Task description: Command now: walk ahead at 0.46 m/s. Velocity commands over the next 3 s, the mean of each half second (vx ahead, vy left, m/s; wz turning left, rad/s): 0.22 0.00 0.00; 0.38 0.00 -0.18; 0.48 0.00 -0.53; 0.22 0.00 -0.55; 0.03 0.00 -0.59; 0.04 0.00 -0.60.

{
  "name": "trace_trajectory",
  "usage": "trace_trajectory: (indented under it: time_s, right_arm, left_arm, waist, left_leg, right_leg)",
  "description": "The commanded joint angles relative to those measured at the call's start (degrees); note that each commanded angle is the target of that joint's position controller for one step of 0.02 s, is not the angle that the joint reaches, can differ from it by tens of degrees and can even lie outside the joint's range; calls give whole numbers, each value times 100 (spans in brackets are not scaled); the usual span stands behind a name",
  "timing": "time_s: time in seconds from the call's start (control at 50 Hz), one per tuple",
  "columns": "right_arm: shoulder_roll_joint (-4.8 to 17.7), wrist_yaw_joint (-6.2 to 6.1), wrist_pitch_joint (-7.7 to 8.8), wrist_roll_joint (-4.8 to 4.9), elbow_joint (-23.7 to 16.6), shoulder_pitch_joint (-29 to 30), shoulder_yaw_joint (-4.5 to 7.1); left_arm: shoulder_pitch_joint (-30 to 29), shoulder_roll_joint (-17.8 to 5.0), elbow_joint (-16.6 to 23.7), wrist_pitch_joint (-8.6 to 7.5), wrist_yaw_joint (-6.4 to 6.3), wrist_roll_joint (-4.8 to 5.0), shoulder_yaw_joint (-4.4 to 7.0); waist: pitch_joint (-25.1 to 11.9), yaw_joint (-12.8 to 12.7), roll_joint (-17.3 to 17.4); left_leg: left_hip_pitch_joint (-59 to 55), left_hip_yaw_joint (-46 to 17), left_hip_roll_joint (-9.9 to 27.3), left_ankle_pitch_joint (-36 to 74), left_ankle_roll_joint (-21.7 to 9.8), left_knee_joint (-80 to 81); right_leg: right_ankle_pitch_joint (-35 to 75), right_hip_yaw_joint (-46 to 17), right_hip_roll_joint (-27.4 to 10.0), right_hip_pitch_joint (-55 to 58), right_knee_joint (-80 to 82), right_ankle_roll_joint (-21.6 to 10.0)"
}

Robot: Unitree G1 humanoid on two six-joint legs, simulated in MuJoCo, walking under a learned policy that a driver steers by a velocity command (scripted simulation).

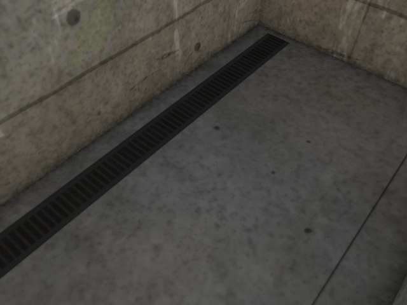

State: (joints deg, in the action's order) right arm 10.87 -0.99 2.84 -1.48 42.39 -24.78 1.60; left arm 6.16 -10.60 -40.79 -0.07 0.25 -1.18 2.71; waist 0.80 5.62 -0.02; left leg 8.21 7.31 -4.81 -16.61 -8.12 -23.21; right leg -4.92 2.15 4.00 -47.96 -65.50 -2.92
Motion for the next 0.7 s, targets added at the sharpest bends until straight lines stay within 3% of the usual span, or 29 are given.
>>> trace_trajectory:
  time_s: [0.02, 0.04, 0.06, 0.1, 0.12, 0.14, 0.16, 0.18, 0.2, 0.22, 0.28, 0.3, 0.32, 0.34, 0.36, 0.38, 0.4, 0.42, 0.44, 0.46, 0.48, 0.52, 0.56, 0.6, 0.62, 0.64, 0.66, 0.68, 0.7]
  right_arm:
    - [541, 574, 283, -840, 901, -1568, -124]
    - [774, 770, 346, -982, 903, -1428, 87]
    - [951, 863, 365, -867, 787, -910, 122]
    - [437, 840, 393, -613, 743, -571, -30]
    - [11, 789, 424, -567, 809, -546, -172]
    - [-133, 723, 406, -557, 967, -960, -231]
    - [263, 633, 445, -494, 1019, -1284, -160]
    - [606, 559, 439, -494, 1146, -1732, -42]
    - [622, 533, 382, -503, 1174, -1839, 11]
    - [752, 502, 348, -460, 1088, -1661, 50]
    - [1358, 408, 409, -12, 512, -502, 169]
    - [1624, 361, 403, 95, 303, -85, 248]
    - [1852, 334, 359, 204, 57, 626, 318]
    - [1268, 493, 426, -24, 537, 172, 170]
    - [102, 59, 577, 467, -113, 147, -116]
    - [107, -73, 599, 543, -264, -113, -139]
    - [422, -95, 585, 466, -581, 306, -143]
    - [452, -86, 510, 323, -641, 347, -163]
    - [531, -90, 357, 240, -485, 220, -145]
    - [521, -78, 187, 240, -388, 154, -173]
    - [468, -80, 73, 232, -343, 306, -205]
    - [502, -35, 64, 279, -270, 503, -186]
    - [707, 8, 87, 378, -39, 207, -83]
    - [947, -31, 47, 274, 29, 80, 77]
    - [1315, -58, 46, 204, -28, -1, 174]
    - [1920, -52, 42, 173, -167, -158, 287]
    - [1981, -28, 125, 90, -132, -361, 323]
    - [1822, -25, 172, 95, -172, -114, 326]
    - [1653, -30, 170, 101, -163, 175, 314]
  left_arm:
    - [-944, 105, 516, -167, 230, -93, -182]
    - [-339, -406, 228, -334, -15, 230, -70]
    - [-115, -493, 53, -499, -155, 116, -134]
    - [-483, -914, 182, -678, -338, 109, 30]
    - [-765, -955, 282, -685, -279, 146, 102]
    - [-1026, -732, 399, -747, -173, 109, 72]
    - [-1026, -603, 404, -846, -46, 33, 57]
    - [-1363, -538, 515, -891, 32, 168, 40]
    - [-1687, -407, 617, -884, 64, 332, -8]
    - [-1652, -434, 648, -837, 89, 304, -3]
    - [-282, -756, 256, -559, 182, 19, 187]
    - [804, -1009, -111, -501, 91, -12, 305]
    - [2745, -1310, -843, -466, -33, 3, 457]
    - [4006, -645, -1505, -536, -116, -199, 277]
    - [2383, -693, -644, -566, -249, -318, -119]
    - [2147, -955, -464, -619, -252, -223, -38]
    - [1719, -996, -395, -610, -283, 59, 28]
    - [847, -1188, -165, -586, -330, 223, 87]
    - [73, -1211, -11, -556, -303, 267, 60]
    - [-280, -1231, 30, -515, -223, 254, 43]
    - [-147, -1357, -40, -493, -162, 196, 110]
    - [531, -1501, -236, -423, -123, 133, 224]
    - [589, -1258, -300, -340, -60, 222, 175]
    - [825, -831, -415, -278, -39, 173, 57]
    - [733, -384, -346, -271, -42, 102, -69]
    - [550, -210, -73, -347, -52, 82, -99]
    - [436, -480, 128, -433, -45, 215, -20]
    - [237, -662, 173, -488, -20, 250, 23]
    - [260, -693, 104, -483, -19, 221, 17]
  waist:
    - [-132, 60, 1176]
    - [577, 118, 95]
    - [205, -86, -59]
    - [-635, -357, 56]
    - [-476, -631, 348]
    - [-282, -612, 381]
    - [-196, -643, 424]
    - [-38, -359, 444]
    - [-22, -191, 567]
    - [-136, -353, 589]
    - [136, -1127, 1051]
    - [247, -1415, 930]
    - [165, -2171, 20]
    - [-802, -2277, -1727]
    - [-1578, -1351, -592]
    - [-2105, -1024, -437]
    - [-1874, -838, 59]
    - [-1591, -316, 566]
    - [-1021, 124, 728]
    - [-460, 331, 527]
    - [-316, 206, 294]
    - [-724, -124, -177]
    - [-1006, -54, -544]
    - [-759, -3, -580]
    - [-344, 18, 250]
    - [-32, 11, 1663]
    - [-273, 46, 1960]
    - [-100, -67, 1401]
    - [-81, -178, 1066]
  left_leg:
    - [-1536, -3123, 2307, 125, 241, 1076]
    - [-3417, -3342, 2811, 215, 483, 1045]
    - [-3778, -2436, 2417, 881, 1014, 788]
    - [-2912, -929, 1445, 2299, 1268, 330]
    - [-1340, -681, 1165, 2729, 1205, 375]
    - [-445, -814, 1168, 3491, 1124, 456]
    - [-316, -1019, 1254, 4299, 1204, 448]
    - [-602, -1068, 1253, 4658, 1374, 475]
    - [-841, -997, 1171, 4797, 1550, 487]
    - [-703, -869, 1071, 5149, 1668, 528]
    - [1693, -328, 924, 7903, 2284, -56]
    - [2071, -359, 925, 8435, 2650, -768]
    - [2072, -157, 431, 7418, 3115, -3160]
    - [3381, -761, 198, -1358, 2757, -7580]
    - [3394, -1842, -114, -3200, 1823, -8940]
    - [4065, -2593, 89, -3042, 1480, -9072]
    - [4605, -2383, 430, -2585, 1111, -8407]
    - [4223, -2277, 781, -1859, 850, -7135]
    - [3422, -2073, 1063, -1555, 856, -5997]
    - [2660, -1655, 1156, -1181, 940, -4646]
    - [1802, -1220, 1108, -707, 1051, -3488]
    - [1051, -1008, 947, 415, 1171, -2551]
    - [518, -577, 652, 936, 1122, -1876]
    - [169, -359, 482, -114, 881, -1686]
    - [314, -1729, 1345, -1307, 521, -797]
    - [52, -4173, 2530, -2371, -205, 617]
    - [-220, -5969, 2806, -3585, -744, 1342]
    - [-372, -5883, 2762, -3822, -720, 1340]
    - [-146, -5019, 2584, -3073, -536, 1029]
  right_leg:
    - [937, -1687, -92, -2216, -1119, -267]
    - [1161, -3341, 303, -4677, -1034, -260]
    - [1588, -3229, 479, -5105, -1169, -164]
    - [1298, -1979, 668, -3395, -1207, 45]
    - [1018, -1243, 488, -2091, -1428, -27]
    - [955, -718, 302, -1472, -1392, -51]
    - [839, -444, 267, -1350, -1122, 42]
    - [826, -340, 295, -1560, -698, 113]
    - [910, -323, 212, -1435, -87, 106]
    - [976, -7, 206, -807, 517, 122]
    - [904, 712, 557, 3235, 2021, 319]
    - [853, 702, 700, 4117, 2447, 305]
    - [2221, 558, 473, 5067, 4217, -97]
    - [3766, -880, -1023, 6728, 4097, -1004]
    - [7057, -2213, -2369, 5896, 2993, -1505]
    - [6490, -3139, -3045, 6353, 3030, -2228]
    - [4674, -3088, -2758, 6036, 3677, -2059]
    - [2668, -2873, -2440, 5058, 4185, -1678]
    - [1501, -2470, -2168, 3451, 4647, -1432]
    - [1040, -1776, -1788, 2134, 4948, -1206]
    - [1239, -1134, -1424, 1301, 4984, -1125]
    - [767, -825, -1121, 1403, 4741, -1105]
    - [-685, -725, -1067, 1667, 4384, -897]
    - [-2590, -687, -835, 1253, 3584, -453]
    - [-2807, -343, -500, 734, 2130, -69]
    - [-2890, 137, -106, -454, 514, 205]
    - [-2854, -441, -400, -1024, -627, 69]
    - [-2306, -591, -662, -1531, -1237, 6]
    - [-1755, -557, -827, -1481, -1419, 3]
